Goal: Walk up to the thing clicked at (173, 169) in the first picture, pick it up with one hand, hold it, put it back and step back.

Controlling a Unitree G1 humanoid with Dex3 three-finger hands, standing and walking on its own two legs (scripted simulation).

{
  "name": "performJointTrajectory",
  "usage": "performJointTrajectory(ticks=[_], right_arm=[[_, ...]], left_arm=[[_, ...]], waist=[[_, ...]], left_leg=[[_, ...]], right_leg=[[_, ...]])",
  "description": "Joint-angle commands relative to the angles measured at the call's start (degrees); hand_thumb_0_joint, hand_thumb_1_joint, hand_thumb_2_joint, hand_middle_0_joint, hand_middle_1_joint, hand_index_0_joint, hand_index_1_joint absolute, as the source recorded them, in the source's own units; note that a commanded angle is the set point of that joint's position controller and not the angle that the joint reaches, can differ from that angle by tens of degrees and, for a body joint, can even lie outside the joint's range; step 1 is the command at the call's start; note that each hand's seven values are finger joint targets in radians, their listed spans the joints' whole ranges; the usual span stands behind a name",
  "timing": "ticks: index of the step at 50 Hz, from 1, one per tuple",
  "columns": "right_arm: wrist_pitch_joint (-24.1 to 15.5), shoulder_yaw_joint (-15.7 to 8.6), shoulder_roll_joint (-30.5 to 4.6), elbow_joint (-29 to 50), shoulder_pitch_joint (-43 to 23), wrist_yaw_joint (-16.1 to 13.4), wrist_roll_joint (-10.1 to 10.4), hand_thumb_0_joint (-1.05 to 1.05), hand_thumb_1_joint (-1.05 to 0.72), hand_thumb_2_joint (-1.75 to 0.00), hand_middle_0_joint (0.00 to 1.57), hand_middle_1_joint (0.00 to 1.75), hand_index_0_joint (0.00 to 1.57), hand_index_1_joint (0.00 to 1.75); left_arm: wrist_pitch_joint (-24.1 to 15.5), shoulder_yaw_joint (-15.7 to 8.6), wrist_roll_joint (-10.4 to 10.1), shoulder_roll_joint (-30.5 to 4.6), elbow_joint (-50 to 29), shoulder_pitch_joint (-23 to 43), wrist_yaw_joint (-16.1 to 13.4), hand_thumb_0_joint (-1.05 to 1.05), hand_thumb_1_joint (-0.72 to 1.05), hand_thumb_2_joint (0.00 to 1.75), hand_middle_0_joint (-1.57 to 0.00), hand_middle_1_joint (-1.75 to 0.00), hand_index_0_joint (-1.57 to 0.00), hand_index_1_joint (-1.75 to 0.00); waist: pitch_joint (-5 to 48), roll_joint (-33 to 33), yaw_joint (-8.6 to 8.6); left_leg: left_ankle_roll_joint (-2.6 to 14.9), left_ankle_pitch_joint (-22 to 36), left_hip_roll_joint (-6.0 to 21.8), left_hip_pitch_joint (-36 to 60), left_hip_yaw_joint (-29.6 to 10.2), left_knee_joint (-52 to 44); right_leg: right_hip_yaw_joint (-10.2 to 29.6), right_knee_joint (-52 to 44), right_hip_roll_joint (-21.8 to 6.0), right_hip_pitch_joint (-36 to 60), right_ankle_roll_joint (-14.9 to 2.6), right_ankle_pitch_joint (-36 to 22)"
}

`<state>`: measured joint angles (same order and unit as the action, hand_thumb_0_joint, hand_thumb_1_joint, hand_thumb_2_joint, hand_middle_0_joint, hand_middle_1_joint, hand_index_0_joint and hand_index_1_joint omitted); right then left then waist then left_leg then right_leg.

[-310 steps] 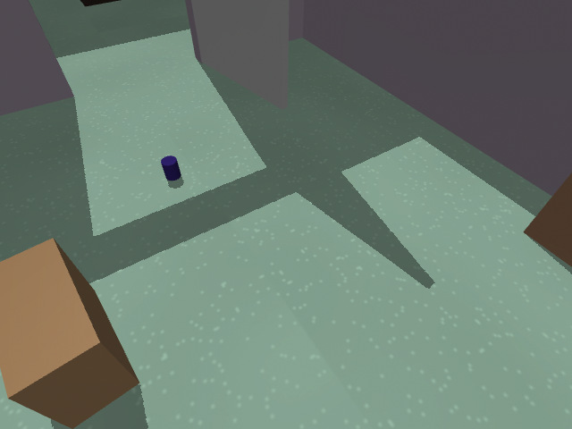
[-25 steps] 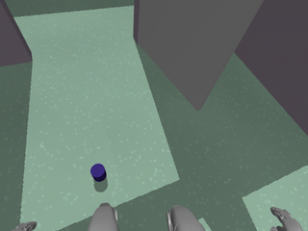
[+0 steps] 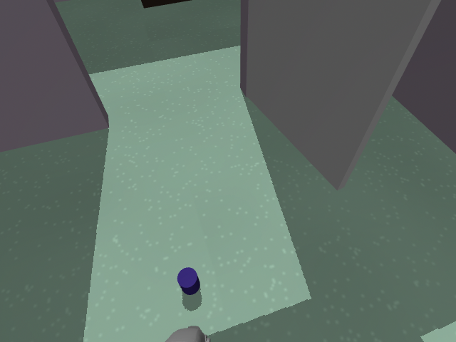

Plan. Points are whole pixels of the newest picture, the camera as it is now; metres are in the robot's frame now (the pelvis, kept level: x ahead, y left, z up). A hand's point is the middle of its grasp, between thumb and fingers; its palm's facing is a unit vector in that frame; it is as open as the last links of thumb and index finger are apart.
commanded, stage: walk up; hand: left
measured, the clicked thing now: (189, 281) +0.42 +0.20 -0.69
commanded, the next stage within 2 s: none
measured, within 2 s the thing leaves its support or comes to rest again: neither
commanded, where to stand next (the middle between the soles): +0.03 -0.04 m, yaw +1 degrees
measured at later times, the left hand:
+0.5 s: hand out of the picture +0.06 +0.23 -0.18, palm faces -0.11 -0.94 -0.32, open 7.4 cm
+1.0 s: hand out of the picture +0.04 +0.34 -0.14, palm faces -0.01 -0.88 -0.47, open 7.4 cm
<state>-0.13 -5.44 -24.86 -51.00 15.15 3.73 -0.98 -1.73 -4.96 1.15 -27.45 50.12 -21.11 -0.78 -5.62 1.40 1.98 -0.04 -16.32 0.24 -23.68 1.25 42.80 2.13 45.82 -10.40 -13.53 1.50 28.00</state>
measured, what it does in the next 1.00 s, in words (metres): steps on the spot: right foot, then left foot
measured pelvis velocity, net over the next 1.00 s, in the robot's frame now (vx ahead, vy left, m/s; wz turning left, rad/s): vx -0.02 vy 0.02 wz -0.02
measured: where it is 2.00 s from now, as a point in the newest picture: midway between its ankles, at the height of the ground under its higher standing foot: outside the picture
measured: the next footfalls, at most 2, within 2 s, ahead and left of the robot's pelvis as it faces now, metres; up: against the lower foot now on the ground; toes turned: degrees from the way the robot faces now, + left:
right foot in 0.52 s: -0.03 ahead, -0.20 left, +0.00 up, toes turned -3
left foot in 0.88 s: +0.10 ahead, +0.13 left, +0.00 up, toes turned +0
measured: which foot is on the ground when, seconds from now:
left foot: down 0.00-0.54, up 0.56-0.86, down 0.88-1.00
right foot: down 0.00-0.00, up 0.02-0.50, down 0.52-0.90, up 0.92-1.00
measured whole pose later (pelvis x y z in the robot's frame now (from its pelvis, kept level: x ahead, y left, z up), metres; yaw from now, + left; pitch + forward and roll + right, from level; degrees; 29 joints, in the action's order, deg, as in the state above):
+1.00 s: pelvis -0.02 +0.02 +0.00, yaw -1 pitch -3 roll +0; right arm -2.5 -3.3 -23.4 -49.8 13.7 -0.2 0.3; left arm 3.7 -4.5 -0.7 -27.3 50.8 -14.5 -1.5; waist -8.6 -0.8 0.6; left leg 1.9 -16.8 -0.4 -24.3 1.6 43.8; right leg 9.4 68.0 -0.6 -24.4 -1.3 32.5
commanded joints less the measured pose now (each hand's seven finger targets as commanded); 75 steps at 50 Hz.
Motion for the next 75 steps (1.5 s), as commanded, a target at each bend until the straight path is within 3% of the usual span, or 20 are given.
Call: performJointTrajectory(ticks=[1,7,17,22,25,27,28,30,34,40,44,46,48,52,59,69,70,71,72,75], right_arm=[[-3.1,-3.5,-19.3,3.6,5.4,-3.8,1.8,0.0,-0.9,-0.9,0.2,0.3,0.2,0.3],[-3.2,-3.2,-17.3,2.5,3.4,-9.4,1.6,0.0,-0.9,-0.9,0.2,0.3,0.2,0.3],[-3.6,-2.8,-16.0,7.3,0.1,-9.9,0.1,0.0,-0.9,-0.9,0.2,0.3,0.2,0.3],[-1.9,-2.3,-16.9,10.6,-7.0,-6.9,-1.4,0.0,-0.9,-0.9,0.2,0.3,0.2,0.3],[0.1,-1.2,-14.8,9.2,-2.8,-6.2,-1.6,0.0,-0.9,-0.9,0.2,0.3,0.2,0.3],[-0.7,0.0,-9.7,10.4,-6.5,-7.3,-0.3,0.0,-0.9,-0.9,0.2,0.3,0.2,0.3],[-1.2,-1.1,-13.9,8.8,-8.2,-7.4,0.1,0.0,-0.9,-0.9,0.2,0.3,0.2,0.3],[-1.7,-1.2,-13.8,4.4,-1.7,-6.0,1.0,0.0,-0.9,-0.9,0.2,0.3,0.2,0.3],[-0.9,-2.4,-14.6,5.9,-1.6,-2.1,-2.0,0.0,-0.9,-0.9,0.2,0.3,0.2,0.3],[-2.3,-2.3,-11.3,6.2,-1.7,0.2,-0.7,0.0,-0.9,-0.9,0.2,0.3,0.2,0.3],[-4.4,-3.5,-11.7,-1.1,14.3,-3.4,0.7,0.0,-0.9,-0.9,0.2,0.3,0.2,0.3],[-3.3,-3.7,-21.5,3.1,9.6,-5.1,1.4,0.0,-0.9,-0.9,0.2,0.3,0.2,0.3],[-3.1,-3.0,-17.5,4.6,4.0,-6.5,1.9,0.0,-0.9,-0.9,0.2,0.3,0.2,0.3],[-2.8,-2.7,-15.6,4.3,2.3,-9.1,1.6,0.0,-0.9,-0.9,0.2,0.3,0.2,0.3],[-3.6,-3.2,-15.9,6.4,2.1,-10.0,0.8,0.0,-0.9,-0.9,0.2,0.3,0.2,0.3],[-1.3,-2.7,-18.9,8.8,-3.6,-7.4,-1.9,0.0,-0.9,-0.9,0.2,0.3,0.2,0.3],[-0.7,-1.5,-14.8,8.5,-2.3,-7.4,-2.0,0.0,-0.9,-0.9,0.2,0.3,0.2,0.3],[-1.0,0.2,-8.7,9.7,-3.6,-7.5,-0.6,0.0,-0.9,-0.9,0.2,0.3,0.2,0.3],[-1.2,-1.7,-13.5,9.8,-9.6,-8.7,-0.6,0.0,-0.9,-0.9,0.2,0.3,0.2,0.3],[-2.3,-1.3,-12.7,3.6,1.8,-7.2,1.0,0.0,-0.9,-0.9,0.2,0.3,0.2,0.3]], left_arm=[[1.3,-0.1,-2.3,-7.5,-5.0,5.6,-1.8,0.0,0.9,0.9,-0.2,-0.3,-0.2,-0.3],[6.8,-3.1,0.7,-10.0,-5.0,3.4,0.4,0.0,0.9,0.9,-0.2,-0.3,-0.2,-0.3],[7.0,-3.9,0.0,-8.5,-9.1,7.7,1.5,0.0,0.9,0.9,-0.2,-0.3,-0.2,-0.3],[4.8,-3.4,-0.9,-7.8,-4.8,4.6,2.0,0.0,0.9,0.9,-0.2,-0.3,-0.2,-0.3],[3.4,-5.2,0.5,-8.5,-0.8,-2.1,2.1,0.0,0.9,0.9,-0.2,-0.3,-0.2,-0.3],[2.8,-6.2,2.1,-17.5,-5.2,5.4,1.1,0.0,0.9,0.9,-0.2,-0.3,-0.2,-0.3],[2.2,-5.8,1.6,-17.8,-6.7,12.4,1.0,0.0,0.9,0.9,-0.2,-0.3,-0.2,-0.3],[0.4,-4.9,1.2,-13.6,-5.2,14.1,0.2,0.0,0.9,0.9,-0.2,-0.3,-0.2,-0.3],[-2.5,-6.3,0.7,-15.8,-1.6,2.3,-0.2,0.0,0.9,0.9,-0.2,-0.3,-0.2,-0.3],[-3.3,-4.5,0.5,-12.9,-3.6,2.2,0.5,0.0,0.9,0.9,-0.2,-0.3,-0.2,-0.3],[0.1,-0.8,0.0,-4.9,-5.4,7.8,1.1,0.0,0.9,0.9,-0.2,-0.3,-0.2,-0.3],[2.8,-0.4,-2.8,-5.3,-7.1,9.1,-1.2,0.0,0.9,0.9,-0.2,-0.3,-0.2,-0.3],[4.7,-1.1,-2.5,-7.6,-4.9,5.4,-1.7,0.0,0.9,0.9,-0.2,-0.3,-0.2,-0.3],[6.6,-2.1,-1.2,-8.7,-4.4,3.1,-0.7,0.0,0.9,0.9,-0.2,-0.3,-0.2,-0.3],[7.1,-3.4,0.7,-9.5,-8.3,6.7,1.4,0.0,0.9,0.9,-0.2,-0.3,-0.2,-0.3],[6.0,-5.4,0.3,-7.1,-2.2,-3.9,4.1,0.0,0.9,0.9,-0.2,-0.3,-0.2,-0.3],[5.6,-5.9,1.1,-8.0,-1.7,-5.1,3.9,0.0,0.9,0.9,-0.2,-0.3,-0.2,-0.3],[5.1,-6.7,2.2,-13.3,-4.3,-1.7,3.1,0.0,0.9,0.9,-0.2,-0.3,-0.2,-0.3],[4.8,-6.7,1.7,-18.9,-7.6,8.2,2.2,0.0,0.9,0.9,-0.2,-0.3,-0.2,-0.3],[2.4,-5.3,1.7,-12.3,-7.4,15.9,0.8,0.0,0.9,0.9,-0.2,-0.3,-0.2,-0.3]], waist=[[10.9,3.6,-5.08],[4.0,-1.9,-1.12],[8.0,9.7,-2.14],[9.5,17.2,-1.58],[8.4,1.8,1.77],[1.1,-17.4,3.51],[-5.1,-10.0,1.21],[-2.7,-5.6,-1.78],[-1.5,-12.7,2.23],[-1.7,-17.2,1.69],[5.2,-2.6,-7.56],[4.9,7.8,-6.25],[7.5,-3.4,-2.48],[7.6,0.6,-1.28],[8.9,4.5,-2.26],[10.3,9.1,1.77],[7.0,0.0,3.06],[2.5,-18.2,4.11],[-3.4,-14.4,3.67],[-1.0,-9.7,-2.44]], left_leg=[[15.91,16.4,24.1,11.8,-38.1,-20.5],[10.85,35.2,18.2,12.1,-19.5,-12.4],[14.92,29.6,18.2,11.4,-13.0,-10.0],[12.36,-11.0,13.4,-1.0,-9.9,-12.5],[7.87,-25.3,7.9,-14.2,-6.0,1.9],[1.16,-19.4,-2.2,-21.4,-9.3,20.9],[0.66,-13.8,0.8,-16.9,-13.6,23.8],[0.7,-9.1,0.6,-15.1,-9.5,20.5],[0.42,-6.9,1.8,-23.5,-7.5,21.0],[0.15,-8.7,2.0,-11.2,-1.8,3.6],[-0.86,7.8,-1.5,23.6,1.3,-12.4],[13.61,43.8,24.2,10.5,-34.1,-18.7],[14.57,48.9,20.7,13.5,-25.9,-13.4],[10.89,39.5,17.1,11.6,-15.9,-11.6],[14.45,26.1,19.1,12.5,-15.1,-11.3],[8.24,-24.1,11.9,-12.3,-8.9,-11.4],[5.33,-28.3,7.0,-20.1,-4.3,-1.4],[0.58,-22.9,-2.9,-27.0,1.2,16.6],[-0.05,-16.7,-1.4,-20.2,-10.2,24.7],[0.87,-8.7,-2.4,-15.4,-7.0,25.8]], right_leg=[[6.9,21.1,8.9,-12.9,-3.39,7.7],[10.8,31.1,8.4,-21.0,-2.12,-0.1],[10.4,33.0,11.2,-23.7,-0.07,-2.5],[-1.5,8.1,8.7,-6.4,-1.09,1.8],[-1.4,-11.5,11.2,7.1,-2.72,2.2],[40.1,-33.6,-10.3,-10.9,-15.48,31.7],[41.0,-35.5,-12.0,-18.6,-16.44,33.7],[25.3,-25.8,-6.0,-10.2,-13.35,19.5],[26.3,-27.3,-7.2,5.8,-13.94,23.5],[12.5,-24.3,-5.0,3.8,-13.77,-0.9],[-2.9,5.6,3.6,-15.8,-7.12,-15.1],[5.0,22.8,12.4,-18.0,-2.75,10.2],[10.7,33.5,12.0,-18.0,-3.23,6.5],[12.1,34.5,12.3,-19.8,-1.94,-0.3],[12.3,36.2,12.8,-24.3,-0.63,-2.6],[-4.5,-6.7,10.7,6.1,-3.6,1.5],[-0.2,-12.7,9.9,7.2,-4.64,5.2],[28.1,-27.1,-6.0,-3.6,-11.24,27.8],[41.9,-36.5,-14.3,-20.6,-17.94,34.9],[18.6,-23.8,-5.1,-11.9,-13.08,10.0]])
